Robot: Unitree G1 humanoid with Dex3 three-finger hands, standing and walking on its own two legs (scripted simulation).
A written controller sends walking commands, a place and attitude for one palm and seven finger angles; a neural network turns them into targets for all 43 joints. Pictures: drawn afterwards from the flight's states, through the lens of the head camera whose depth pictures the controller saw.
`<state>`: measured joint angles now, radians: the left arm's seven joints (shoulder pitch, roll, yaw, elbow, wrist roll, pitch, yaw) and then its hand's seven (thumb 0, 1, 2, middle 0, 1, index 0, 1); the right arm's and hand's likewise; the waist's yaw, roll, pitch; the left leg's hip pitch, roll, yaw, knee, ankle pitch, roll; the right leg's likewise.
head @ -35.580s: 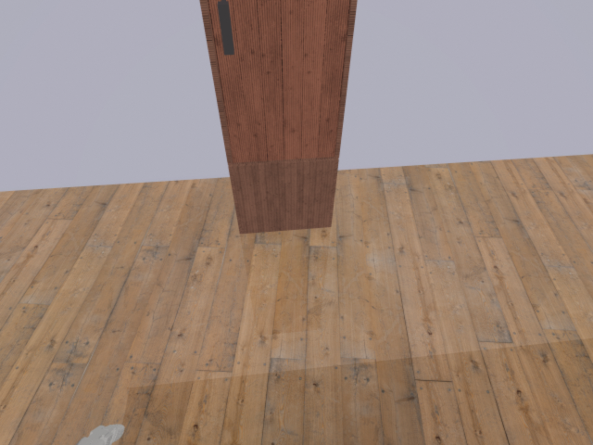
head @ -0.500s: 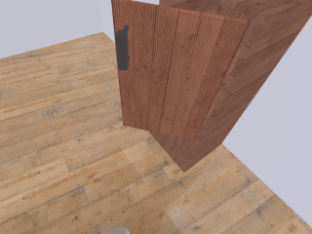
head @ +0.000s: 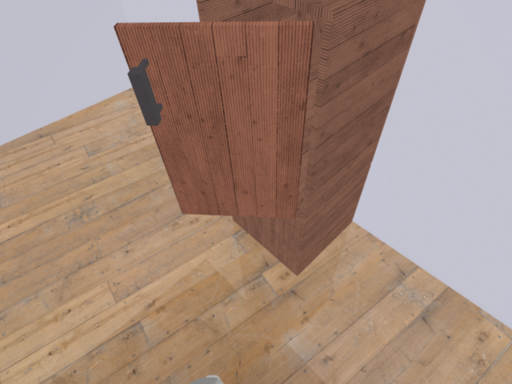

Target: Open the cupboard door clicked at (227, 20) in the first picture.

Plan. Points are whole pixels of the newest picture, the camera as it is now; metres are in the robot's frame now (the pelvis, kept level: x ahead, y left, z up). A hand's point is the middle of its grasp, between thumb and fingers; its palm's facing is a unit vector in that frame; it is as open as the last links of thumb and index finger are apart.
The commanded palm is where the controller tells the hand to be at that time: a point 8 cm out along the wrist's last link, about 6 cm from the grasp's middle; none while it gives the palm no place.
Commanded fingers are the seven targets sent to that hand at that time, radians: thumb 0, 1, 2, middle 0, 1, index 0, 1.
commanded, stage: come to a stop and stand still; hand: left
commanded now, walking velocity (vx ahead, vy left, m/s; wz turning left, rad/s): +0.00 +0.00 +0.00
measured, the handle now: (149, 92) +0.64 +0.24 +0.13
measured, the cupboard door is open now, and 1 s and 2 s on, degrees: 42 42 42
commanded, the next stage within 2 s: look again from close up in 0.26 s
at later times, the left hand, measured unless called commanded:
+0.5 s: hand out of the picture -0.02 +0.15 -0.17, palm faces +0.01 -0.98 -0.18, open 7.3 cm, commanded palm none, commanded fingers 0.00 0.90 0.90 -0.20 -0.30 -0.20 -0.30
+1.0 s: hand out of the picture +0.00 +0.17 -0.17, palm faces +0.00 -0.98 -0.19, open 7.4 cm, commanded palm none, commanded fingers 0.00 0.90 0.90 -0.20 -0.30 -0.20 -0.30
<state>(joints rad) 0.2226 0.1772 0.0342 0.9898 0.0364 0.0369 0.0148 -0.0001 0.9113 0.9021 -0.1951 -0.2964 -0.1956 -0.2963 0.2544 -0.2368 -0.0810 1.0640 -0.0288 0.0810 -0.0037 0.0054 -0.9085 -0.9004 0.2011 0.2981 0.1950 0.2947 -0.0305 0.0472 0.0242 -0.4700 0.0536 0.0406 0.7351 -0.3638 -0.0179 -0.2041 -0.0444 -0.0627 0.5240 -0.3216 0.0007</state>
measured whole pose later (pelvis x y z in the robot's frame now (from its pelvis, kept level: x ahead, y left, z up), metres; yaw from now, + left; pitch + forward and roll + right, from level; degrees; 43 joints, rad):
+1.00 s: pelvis -0.01 +0.00 +0.00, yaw +0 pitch +0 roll +0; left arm 0.28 0.16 -0.01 1.10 0.02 -0.02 0.02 0.00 0.91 0.90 -0.20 -0.30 -0.20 -0.30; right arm 0.29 -0.15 0.02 1.11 -0.02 -0.02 -0.02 0.01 -0.91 -0.90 0.20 0.30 0.20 0.29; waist 0.00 0.00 0.03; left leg -0.18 0.00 0.07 0.46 -0.27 0.02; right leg -0.19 -0.03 -0.06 0.49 -0.29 0.00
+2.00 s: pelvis +0.10 +0.04 -0.01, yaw -1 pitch -1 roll +0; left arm 0.23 0.20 0.03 0.99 0.03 0.02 0.04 0.00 0.92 0.90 -0.20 -0.30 -0.20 -0.30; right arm 0.19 -0.16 -0.04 0.96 -0.01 0.02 -0.01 0.00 -0.91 -0.90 0.20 0.30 0.19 0.29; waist 0.01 -0.02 0.05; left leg -0.30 0.03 0.06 0.62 -0.31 -0.01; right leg -0.34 -0.05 -0.11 0.62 -0.26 -0.02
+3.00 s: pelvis +0.16 +0.05 +0.00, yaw -1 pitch +0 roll +1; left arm 0.20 0.17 -0.02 1.08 0.02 -0.02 0.03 0.00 0.92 0.90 -0.20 -0.30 -0.20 -0.30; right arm 0.25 -0.17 0.02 1.11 -0.02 -0.02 -0.03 0.01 -0.91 -0.90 0.20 0.30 0.20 0.29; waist -0.01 0.02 0.03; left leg -0.12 0.00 0.09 0.40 -0.29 0.01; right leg -0.20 -0.02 -0.02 0.48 -0.29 -0.01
